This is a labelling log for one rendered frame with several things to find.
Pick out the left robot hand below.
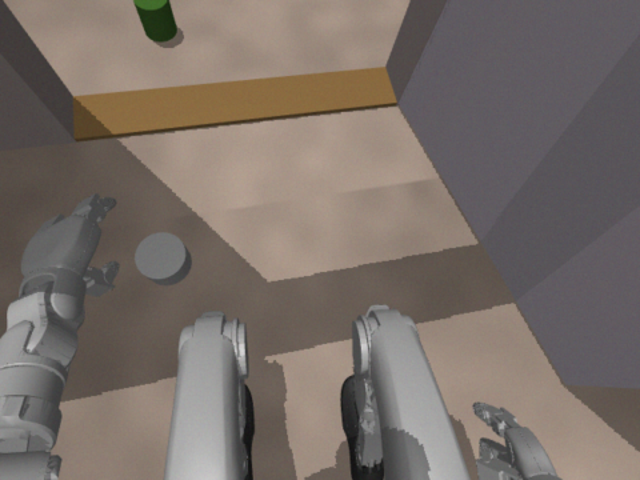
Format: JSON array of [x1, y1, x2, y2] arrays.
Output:
[[21, 193, 119, 297]]

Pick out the right robot foot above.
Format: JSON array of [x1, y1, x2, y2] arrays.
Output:
[[341, 375, 384, 480]]

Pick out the right robot hand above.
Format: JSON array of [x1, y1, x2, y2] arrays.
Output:
[[473, 402, 558, 480]]

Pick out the left robot arm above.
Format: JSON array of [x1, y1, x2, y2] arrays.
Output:
[[0, 268, 87, 480]]

